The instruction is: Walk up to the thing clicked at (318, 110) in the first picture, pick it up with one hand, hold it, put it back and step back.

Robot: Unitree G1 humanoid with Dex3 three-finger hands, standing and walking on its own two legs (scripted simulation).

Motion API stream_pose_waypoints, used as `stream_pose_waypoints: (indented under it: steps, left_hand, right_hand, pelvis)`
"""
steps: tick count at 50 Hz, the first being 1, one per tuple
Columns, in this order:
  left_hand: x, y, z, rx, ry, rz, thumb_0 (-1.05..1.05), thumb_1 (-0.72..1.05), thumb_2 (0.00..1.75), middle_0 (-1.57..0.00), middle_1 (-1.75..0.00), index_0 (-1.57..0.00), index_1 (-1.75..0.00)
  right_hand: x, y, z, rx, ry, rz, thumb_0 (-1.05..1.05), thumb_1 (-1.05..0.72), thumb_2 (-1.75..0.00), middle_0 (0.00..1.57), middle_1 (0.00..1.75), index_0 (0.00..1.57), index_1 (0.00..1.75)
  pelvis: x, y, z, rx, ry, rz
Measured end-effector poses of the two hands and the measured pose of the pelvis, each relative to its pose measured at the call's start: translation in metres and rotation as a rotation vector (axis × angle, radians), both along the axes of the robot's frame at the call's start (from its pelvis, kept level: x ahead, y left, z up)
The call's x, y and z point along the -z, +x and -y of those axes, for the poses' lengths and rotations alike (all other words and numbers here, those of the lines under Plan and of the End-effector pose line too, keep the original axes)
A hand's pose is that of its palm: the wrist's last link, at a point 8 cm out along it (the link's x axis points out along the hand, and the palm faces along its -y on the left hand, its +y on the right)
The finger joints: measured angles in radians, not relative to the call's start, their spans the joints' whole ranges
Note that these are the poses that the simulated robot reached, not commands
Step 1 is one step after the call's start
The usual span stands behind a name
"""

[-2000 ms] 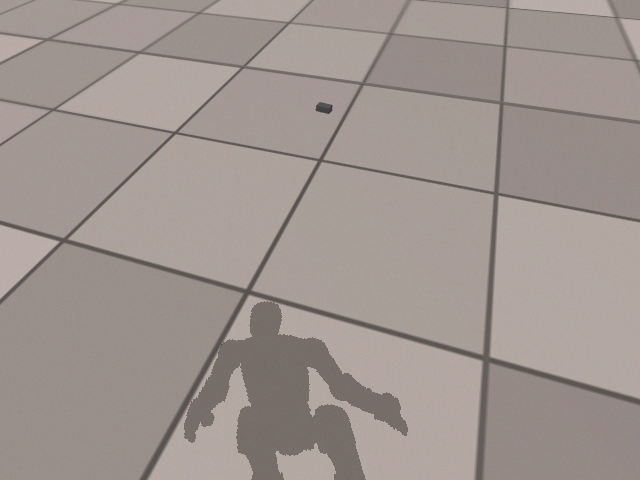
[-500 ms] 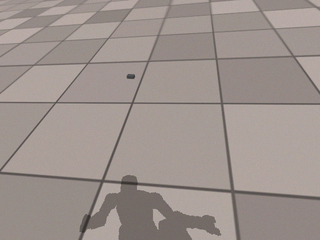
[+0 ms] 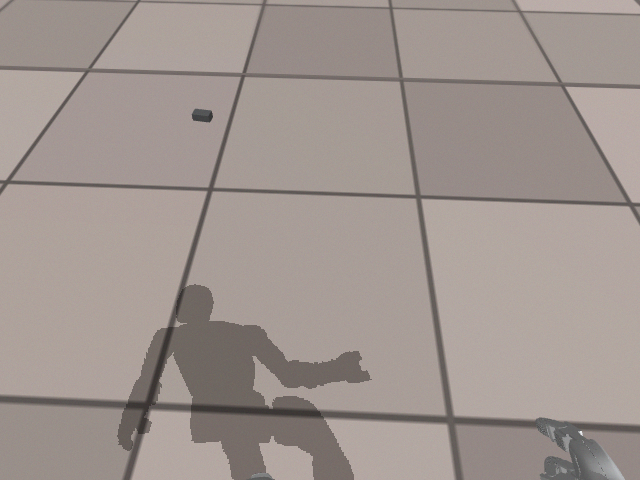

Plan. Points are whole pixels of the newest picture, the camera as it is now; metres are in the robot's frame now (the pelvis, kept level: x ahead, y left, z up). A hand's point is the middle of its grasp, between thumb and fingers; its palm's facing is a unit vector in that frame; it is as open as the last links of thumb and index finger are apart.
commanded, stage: walk up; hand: left
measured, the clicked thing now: (202, 115) +1.79 +0.58 -0.74
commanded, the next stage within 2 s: none
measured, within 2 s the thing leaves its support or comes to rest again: neither
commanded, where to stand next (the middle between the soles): +1.37 +0.48 m, yaw -12 degrees
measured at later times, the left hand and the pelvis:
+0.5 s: hand (158, 291) +0.42 +0.28 -0.10, palm faces -0.05 -0.89 -0.45, open 7.4 cm; pelvis +0.31 +0.01 +0.01, yaw -4 degrees
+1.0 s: hand (128, 192) +0.67 +0.41 -0.13, palm faces -0.16 -0.90 -0.41, open 7.4 cm; pelvis +0.56 +0.13 +0.01, yaw -7 degrees
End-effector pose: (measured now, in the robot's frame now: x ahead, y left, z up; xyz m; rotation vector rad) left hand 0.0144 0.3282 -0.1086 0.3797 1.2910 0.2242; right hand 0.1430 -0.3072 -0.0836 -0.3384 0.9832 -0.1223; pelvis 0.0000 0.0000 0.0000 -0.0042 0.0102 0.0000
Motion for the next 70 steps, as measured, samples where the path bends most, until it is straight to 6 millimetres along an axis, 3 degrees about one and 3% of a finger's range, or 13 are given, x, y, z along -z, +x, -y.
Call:
stream_pose_waypoints:
  steps: [5, 10, 17, 21, 27, 33, 39, 43, 50, 55, 60, 64, 70]
  left_hand:
    - [-0.024, 0.126, -0.007, 0.110, -0.015, 0.127, 0.01, 0.91, 0.90, -0.21, -0.30, -0.21, -0.30]
    - [-0.045, 0.242, -0.008, 0.181, 0.004, 0.250, 0.01, 0.91, 0.90, -0.20, -0.30, -0.20, -0.30]
    - [-0.044, 0.370, 0.008, 0.230, 0.053, 0.318, 0.00, 0.91, 0.90, -0.20, -0.30, -0.20, -0.30]
    - [-0.044, 0.400, 0.014, 0.186, 0.054, 0.337, 0.00, 0.91, 0.90, -0.21, -0.30, -0.21, -0.30]
    - [-0.051, 0.400, -0.001, 0.113, 0.049, 0.233, 0.00, 0.90, 0.90, -0.21, -0.30, -0.21, -0.30]
    - [-0.042, 0.413, -0.040, 0.086, 0.054, 0.108, 0.01, 0.90, 0.90, -0.21, -0.30, -0.21, -0.30]
    - [-0.013, 0.469, -0.101, 0.073, 0.059, 0.050, 0.01, 0.90, 0.90, -0.21, -0.30, -0.21, -0.30]
    - [0.000, 0.531, -0.124, 0.099, 0.054, 0.038, 0.01, 0.90, 0.90, -0.21, -0.30, -0.21, -0.30]
    - [-0.019, 0.658, -0.122, 0.192, -0.005, 0.156, 0.01, 0.91, 0.90, -0.20, -0.30, -0.20, -0.30]
    - [-0.031, 0.733, -0.116, 0.252, -0.006, 0.194, 0.01, 0.91, 0.90, -0.21, -0.30, -0.20, -0.30]
    - [-0.033, 0.799, -0.111, 0.296, 0.027, 0.232, 0.01, 0.90, 0.90, -0.21, -0.30, -0.21, -0.30]
    - [-0.037, 0.828, -0.116, 0.260, 0.055, 0.290, 0.00, 0.90, 0.90, -0.21, -0.30, -0.21, -0.30]
    - [-0.052, 0.829, -0.145, 0.187, 0.083, 0.266, 0.00, 0.90, 0.90, -0.21, -0.30, -0.21, -0.30]
  right_hand:
    - [-0.009, 0.001, -0.005, 0.128, 0.010, -0.045, 0.00, -0.91, -0.90, 0.21, 0.30, 0.20, 0.30]
    - [0.003, 0.007, 0.001, 0.203, 0.006, -0.138, 0.00, -0.91, -0.90, 0.21, 0.30, 0.20, 0.30]
    - [0.051, 0.073, 0.015, 0.239, 0.040, -0.204, 0.01, -0.91, -0.90, 0.20, 0.30, 0.20, 0.30]
    - [0.057, 0.139, 0.004, 0.185, 0.067, -0.216, 0.01, -0.91, -0.90, 0.20, 0.30, 0.20, 0.30]
    - [0.029, 0.252, -0.010, 0.114, 0.076, -0.096, 0.01, -0.91, -0.90, 0.20, 0.30, 0.20, 0.30]
    - [0.006, 0.338, -0.023, 0.086, 0.035, -0.044, 0.01, -0.91, -0.90, 0.20, 0.30, 0.20, 0.30]
    - [-0.002, 0.416, -0.050, 0.087, -0.043, -0.031, 0.01, -0.91, -0.90, 0.20, 0.30, 0.20, 0.30]
    - [-0.006, 0.439, -0.076, 0.139, -0.062, -0.005, 0.00, -0.91, -0.90, 0.20, 0.30, 0.20, 0.30]
    - [-0.010, 0.434, -0.114, 0.248, -0.031, -0.110, 0.00, -0.91, -0.90, 0.20, 0.30, 0.20, 0.30]
    - [0.006, 0.440, -0.129, 0.294, 0.003, -0.184, 0.01, -0.91, -0.90, 0.21, 0.30, 0.20, 0.30]
    - [0.037, 0.472, -0.137, 0.317, 0.053, -0.218, 0.01, -0.91, -0.90, 0.20, 0.30, 0.20, 0.30]
    - [0.051, 0.518, -0.148, 0.276, 0.079, -0.233, 0.01, -0.91, -0.90, 0.20, 0.30, 0.20, 0.30]
    - [0.036, 0.605, -0.155, 0.203, 0.075, -0.148, 0.01, -0.91, -0.90, 0.20, 0.30, 0.20, 0.30]
  pelvis:
    - [-0.017, 0.065, -0.011, 0.027, 0.009, 0.016]
    - [-0.016, 0.132, -0.015, 0.048, 0.032, 0.033]
    - [0.012, 0.232, -0.005, 0.074, 0.019, 0.040]
    - [0.010, 0.275, -0.002, 0.064, 0.003, 0.045]
    - [-0.011, 0.331, -0.015, 0.081, -0.008, 0.055]
    - [-0.013, 0.390, -0.041, 0.086, -0.031, 0.038]
    - [0.005, 0.462, -0.084, 0.081, -0.041, 0.014]
    - [0.007, 0.499, -0.109, 0.100, -0.021, 0.027]
    - [-0.014, 0.562, -0.132, 0.117, -0.002, 0.039]
    - [-0.013, 0.608, -0.143, 0.141, 0.016, 0.043]
    - [0.002, 0.657, -0.143, 0.158, 0.023, 0.043]
    - [0.007, 0.686, -0.144, 0.147, -0.013, 0.053]
    - [-0.007, 0.728, -0.162, 0.141, -0.016, 0.069]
